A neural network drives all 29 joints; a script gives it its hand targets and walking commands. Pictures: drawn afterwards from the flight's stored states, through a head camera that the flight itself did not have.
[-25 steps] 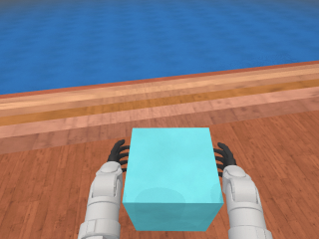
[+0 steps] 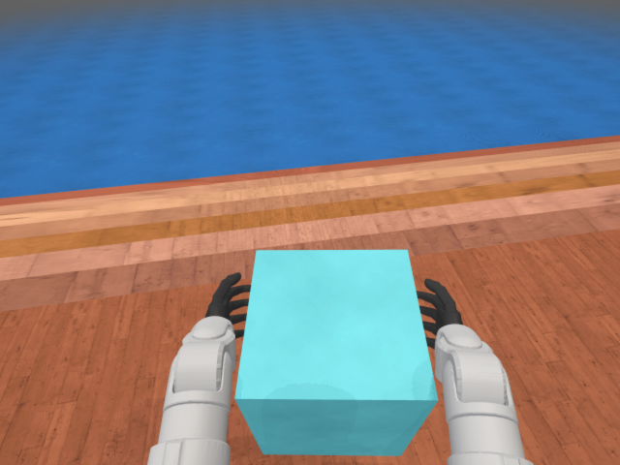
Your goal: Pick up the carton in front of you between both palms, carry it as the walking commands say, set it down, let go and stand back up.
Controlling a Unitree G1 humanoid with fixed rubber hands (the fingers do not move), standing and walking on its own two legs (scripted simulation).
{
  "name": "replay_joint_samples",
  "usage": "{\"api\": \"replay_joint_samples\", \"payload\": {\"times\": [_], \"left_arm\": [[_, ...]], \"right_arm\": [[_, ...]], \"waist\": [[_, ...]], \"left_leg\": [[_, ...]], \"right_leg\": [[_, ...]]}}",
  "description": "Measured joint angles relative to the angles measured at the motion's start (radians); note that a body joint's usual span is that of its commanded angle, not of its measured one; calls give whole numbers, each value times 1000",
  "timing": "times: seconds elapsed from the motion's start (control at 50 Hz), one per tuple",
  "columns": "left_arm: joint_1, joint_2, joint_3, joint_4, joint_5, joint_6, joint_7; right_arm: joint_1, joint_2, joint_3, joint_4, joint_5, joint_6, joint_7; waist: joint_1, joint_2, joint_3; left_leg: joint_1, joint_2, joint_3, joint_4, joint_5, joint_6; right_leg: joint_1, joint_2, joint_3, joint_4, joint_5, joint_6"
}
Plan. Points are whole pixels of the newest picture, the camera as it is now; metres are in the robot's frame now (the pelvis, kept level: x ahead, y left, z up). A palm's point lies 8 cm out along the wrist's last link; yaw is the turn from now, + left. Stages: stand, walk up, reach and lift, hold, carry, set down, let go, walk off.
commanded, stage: hold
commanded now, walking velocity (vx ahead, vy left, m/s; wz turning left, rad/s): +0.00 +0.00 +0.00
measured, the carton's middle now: (331, 357) +0.28 +0.00 -0.03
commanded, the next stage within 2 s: carry in 1.08 s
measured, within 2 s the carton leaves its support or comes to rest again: neither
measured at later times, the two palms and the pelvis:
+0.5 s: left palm (219, 329) +0.28 +0.15 +0.05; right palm (448, 335) +0.28 -0.15 +0.05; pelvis -0.01 +0.00 +0.00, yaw +0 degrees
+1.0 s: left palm (219, 329) +0.28 +0.15 +0.04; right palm (447, 337) +0.28 -0.15 +0.04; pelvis +0.00 +0.00 +0.00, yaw +0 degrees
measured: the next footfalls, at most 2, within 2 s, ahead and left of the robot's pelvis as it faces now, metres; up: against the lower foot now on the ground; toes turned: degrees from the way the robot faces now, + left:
right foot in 1.54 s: +0.20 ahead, -0.08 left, +0.00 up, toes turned -9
left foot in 1.92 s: +0.51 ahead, +0.17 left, +0.00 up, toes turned +15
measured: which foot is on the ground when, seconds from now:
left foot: down 0.00-1.00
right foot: down 0.00-1.00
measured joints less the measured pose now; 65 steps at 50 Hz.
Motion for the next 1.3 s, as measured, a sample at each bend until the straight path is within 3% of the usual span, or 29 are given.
{"api": "replay_joint_samples", "payload": {"times": [0.4, 1.06, 1.12, 1.2, 1.26, 1.3], "left_arm": [[-67, -15, 62, 51, 25, 6, -14], [-11, -2, 6, -3, 14, 23, -10], [-11, -2, 3, -4, 8, 34, -6], [1, 0, -23, -59, -14, 66, 8], [13, 2, -45, -144, -37, 102, 23], [38, 7, -57, -221, -58, 141, 33]], "right_arm": [[-71, 15, -54, 53, -22, 9, 9], [-10, 2, -2, -3, -11, 24, 7], [-6, 1, -5, -6, -5, 32, 5], [13, -3, 3, -65, 23, 59, -5], [22, -4, 9, -147, 57, 94, -16], [31, -5, 30, -202, 78, 128, -28]], "waist": [[0, 1, 27], [1, 0, 25], [-2, -1, -28], [-11, -5, -96], [-14, -21, -124], [-9, -31, -148]], "left_leg": [[-19, 0, -2, 40, -5, -2], [7, 0, -1, 7, -1, 0], [-69, -2, -5, 64, -38, -2], [-171, 14, 18, 151, -168, -2], [-204, 19, 65, 159, -132, 0], [-197, 10, 85, 133, -90, 7]], "right_leg": [[-18, 3, -2, 39, -4, -1], [7, 1, 1, 7, -1, -1], [-64, 1, -7, 58, -36, 1], [-137, -5, -29, 95, -113, -4], [-174, -27, -34, 123, -70, -2], [-197, -43, -27, 167, -133, 0]]}}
